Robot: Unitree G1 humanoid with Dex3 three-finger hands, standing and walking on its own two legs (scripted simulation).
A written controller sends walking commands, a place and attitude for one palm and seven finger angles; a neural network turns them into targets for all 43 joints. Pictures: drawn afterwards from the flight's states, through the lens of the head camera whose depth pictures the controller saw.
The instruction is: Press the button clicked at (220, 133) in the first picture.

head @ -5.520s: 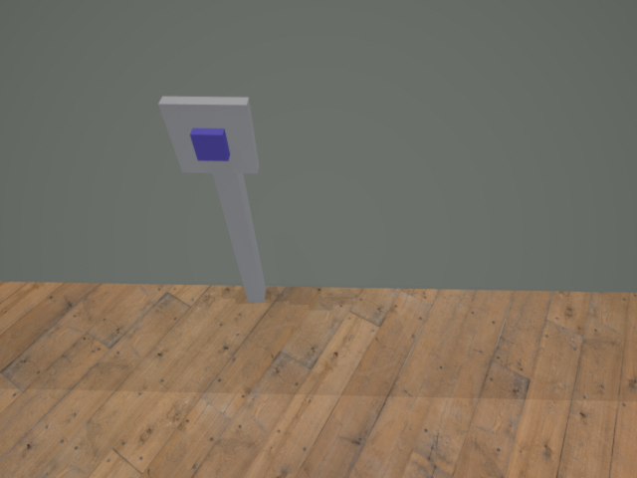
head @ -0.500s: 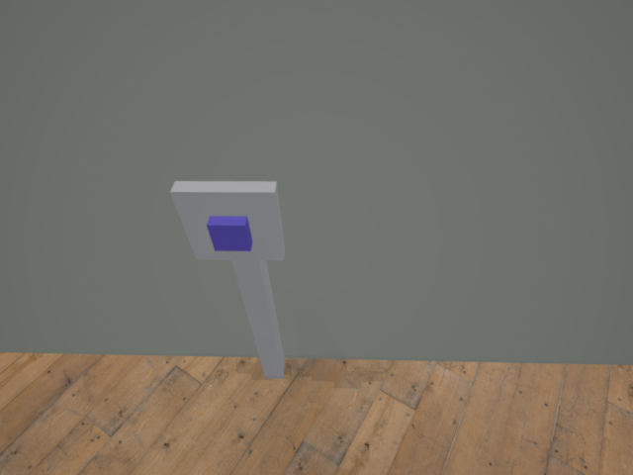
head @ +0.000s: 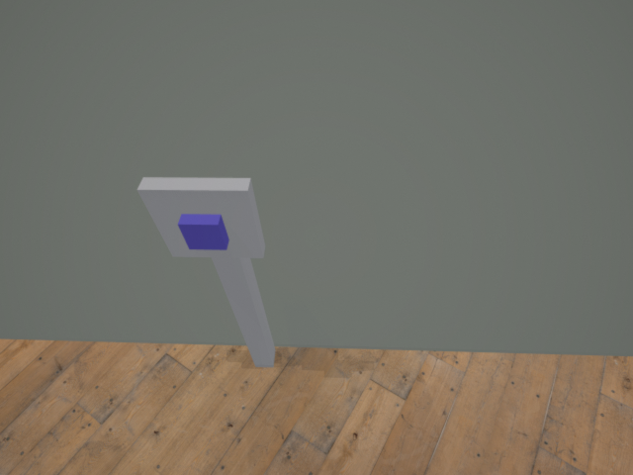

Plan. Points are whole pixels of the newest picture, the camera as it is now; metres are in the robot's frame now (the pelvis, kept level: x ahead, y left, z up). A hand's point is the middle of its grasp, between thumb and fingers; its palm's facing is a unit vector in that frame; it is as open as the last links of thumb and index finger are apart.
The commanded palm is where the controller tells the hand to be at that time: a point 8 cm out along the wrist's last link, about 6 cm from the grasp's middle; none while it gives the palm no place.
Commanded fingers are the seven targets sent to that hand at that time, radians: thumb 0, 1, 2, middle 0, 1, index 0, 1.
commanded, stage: come to a stop and stand still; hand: left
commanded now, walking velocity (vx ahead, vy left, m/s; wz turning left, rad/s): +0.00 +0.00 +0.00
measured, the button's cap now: (205, 230) +0.50 +0.23 -0.03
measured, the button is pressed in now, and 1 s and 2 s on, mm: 0 0 0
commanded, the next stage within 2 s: look again from close up in 0.38 s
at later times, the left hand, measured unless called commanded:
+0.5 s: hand out of the picture +0.01 +0.16 -0.17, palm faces +0.03 -0.98 -0.21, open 7.3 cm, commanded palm none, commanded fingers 0.00 0.90 0.90 -0.20 -0.30 -0.20 -0.30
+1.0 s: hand out of the picture +0.00 +0.15 -0.18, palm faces +0.03 -0.98 -0.19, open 7.3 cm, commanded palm none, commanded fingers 0.00 0.90 0.90 -0.20 -0.30 -0.20 -0.30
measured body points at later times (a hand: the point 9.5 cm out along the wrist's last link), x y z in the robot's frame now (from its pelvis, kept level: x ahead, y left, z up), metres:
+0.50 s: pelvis +0.01 -0.02 +0.00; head +0.03 -0.03 +0.45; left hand +0.01 +0.21 -0.16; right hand +0.01 -0.23 -0.17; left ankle -0.05 +0.11 -0.74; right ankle +0.01 -0.09 -0.74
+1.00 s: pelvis +0.01 -0.01 +0.00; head +0.03 -0.02 +0.45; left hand +0.00 +0.20 -0.16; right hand -0.01 -0.22 -0.16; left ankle -0.05 +0.11 -0.74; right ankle +0.01 -0.09 -0.74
